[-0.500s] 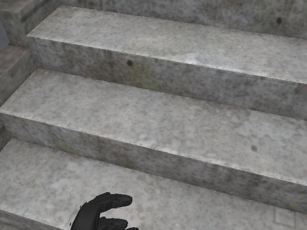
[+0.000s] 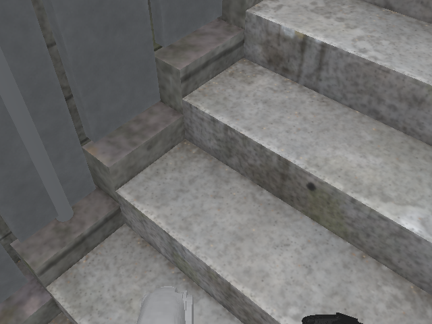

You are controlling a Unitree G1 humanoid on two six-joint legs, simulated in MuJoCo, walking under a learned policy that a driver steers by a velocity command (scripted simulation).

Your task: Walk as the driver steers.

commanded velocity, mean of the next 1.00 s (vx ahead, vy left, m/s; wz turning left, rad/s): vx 0.17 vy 0.00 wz -0.25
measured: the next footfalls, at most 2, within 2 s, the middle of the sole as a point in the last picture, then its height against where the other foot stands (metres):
left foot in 0.10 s outside the picture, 0.16 m higher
right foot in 0.78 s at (315, 303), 0.16 m higher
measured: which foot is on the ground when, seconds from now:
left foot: up 0.00-0.08, down 0.10-0.82, up 0.84-1.00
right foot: down 0.00-0.12, up 0.14-0.76, down 0.78-1.00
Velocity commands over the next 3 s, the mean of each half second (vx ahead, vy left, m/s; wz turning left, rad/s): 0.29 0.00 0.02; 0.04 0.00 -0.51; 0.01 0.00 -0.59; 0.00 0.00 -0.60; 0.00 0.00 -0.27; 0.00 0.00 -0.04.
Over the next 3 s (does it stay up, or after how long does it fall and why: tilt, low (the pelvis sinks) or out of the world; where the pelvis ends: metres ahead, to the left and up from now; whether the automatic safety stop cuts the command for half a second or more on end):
stays up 0.55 -0.06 0.33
